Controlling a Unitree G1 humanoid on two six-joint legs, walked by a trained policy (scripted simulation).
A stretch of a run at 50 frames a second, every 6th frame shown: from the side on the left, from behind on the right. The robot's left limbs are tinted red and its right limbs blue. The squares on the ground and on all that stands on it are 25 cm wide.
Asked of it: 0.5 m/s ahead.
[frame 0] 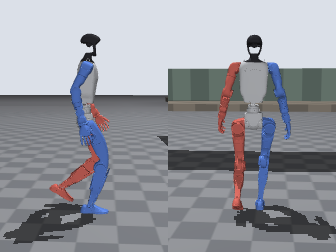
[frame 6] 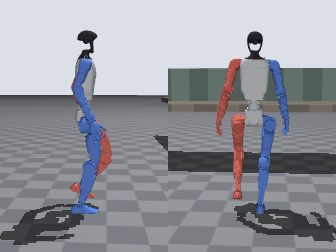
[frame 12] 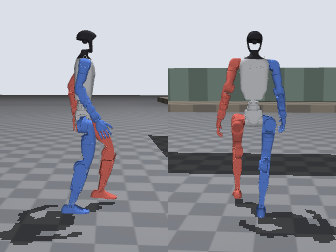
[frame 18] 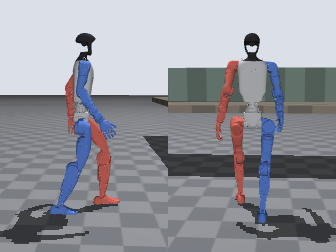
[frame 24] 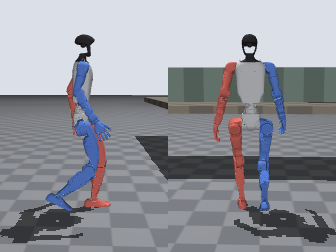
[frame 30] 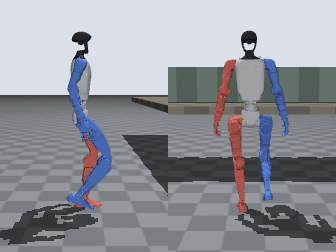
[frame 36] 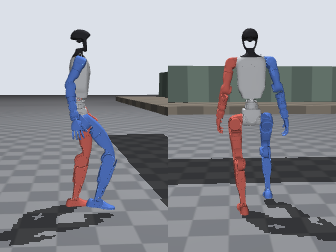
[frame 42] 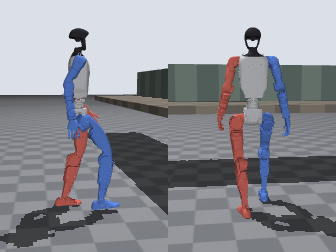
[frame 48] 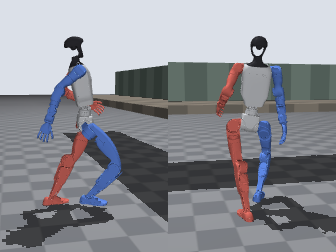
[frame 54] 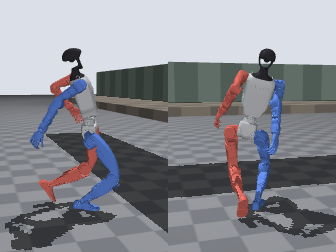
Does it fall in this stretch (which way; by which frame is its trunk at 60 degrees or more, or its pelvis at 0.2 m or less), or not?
no
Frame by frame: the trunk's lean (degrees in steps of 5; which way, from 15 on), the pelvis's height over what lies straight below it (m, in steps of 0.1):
0: 5, 0.8
6: 5, 0.8
12: 5, 0.8
18: 5, 0.8
24: 5, 0.8
30: 0, 0.8
36: 0, 0.8
42: 0, 0.8
48: 10, 0.7
54: 25 backward and to its right, 0.7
